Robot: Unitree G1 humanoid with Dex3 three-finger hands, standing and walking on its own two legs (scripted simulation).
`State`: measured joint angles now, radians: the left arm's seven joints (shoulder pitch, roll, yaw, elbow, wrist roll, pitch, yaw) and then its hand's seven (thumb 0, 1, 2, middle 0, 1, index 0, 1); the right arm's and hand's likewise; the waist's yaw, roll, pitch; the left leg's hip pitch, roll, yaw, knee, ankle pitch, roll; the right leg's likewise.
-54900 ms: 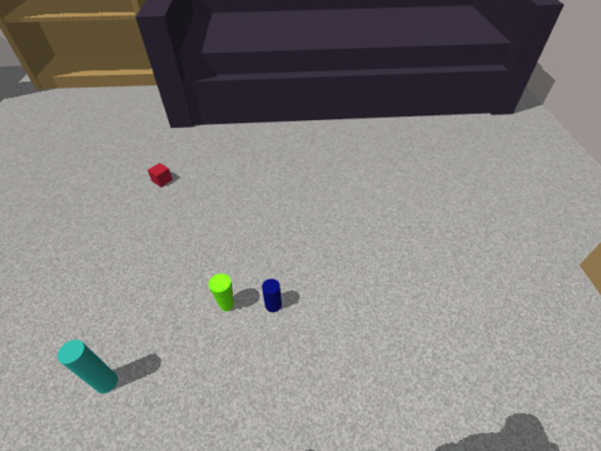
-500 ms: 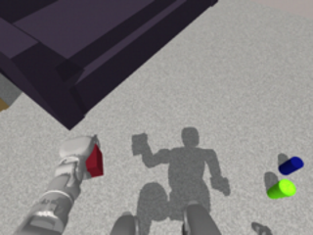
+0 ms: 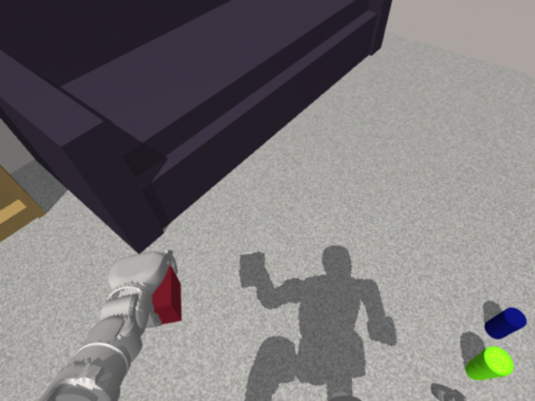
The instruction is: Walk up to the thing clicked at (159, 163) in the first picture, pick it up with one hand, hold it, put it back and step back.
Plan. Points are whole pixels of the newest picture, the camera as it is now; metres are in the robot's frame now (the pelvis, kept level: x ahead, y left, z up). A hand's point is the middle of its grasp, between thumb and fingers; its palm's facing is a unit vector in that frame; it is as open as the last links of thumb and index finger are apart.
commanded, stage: hold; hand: left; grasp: from above
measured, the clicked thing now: (155, 297) +0.33 +0.21 -0.10
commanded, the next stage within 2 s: crouch in 1.80 s
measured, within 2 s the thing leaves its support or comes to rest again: neither
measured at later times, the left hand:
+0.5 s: hand (142, 284) +0.33 +0.21 -0.03, palm faces -0.43 -0.06 -0.90, open 10.6 cm
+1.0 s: hand (145, 286) +0.31 +0.20 -0.01, palm faces -0.42 -0.06 -0.90, open 10.6 cm
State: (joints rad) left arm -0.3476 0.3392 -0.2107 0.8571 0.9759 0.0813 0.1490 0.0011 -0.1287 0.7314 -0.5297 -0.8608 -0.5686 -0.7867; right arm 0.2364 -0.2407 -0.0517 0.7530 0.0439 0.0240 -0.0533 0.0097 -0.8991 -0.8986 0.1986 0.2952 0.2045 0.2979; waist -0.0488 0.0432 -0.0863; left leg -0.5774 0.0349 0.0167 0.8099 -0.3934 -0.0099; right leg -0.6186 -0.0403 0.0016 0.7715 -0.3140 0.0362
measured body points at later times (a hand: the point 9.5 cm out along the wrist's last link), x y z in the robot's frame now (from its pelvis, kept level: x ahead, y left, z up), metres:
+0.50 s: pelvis +0.01 +0.00 +0.02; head +0.04 -0.02 +0.47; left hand +0.34 +0.21 +0.02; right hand +0.12 -0.26 -0.11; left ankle +0.00 +0.12 -0.70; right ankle +0.04 -0.14 -0.70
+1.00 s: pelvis +0.01 -0.01 +0.03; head +0.02 -0.04 +0.48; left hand +0.33 +0.20 +0.04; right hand +0.14 -0.27 -0.10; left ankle +0.00 +0.12 -0.70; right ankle +0.04 -0.14 -0.70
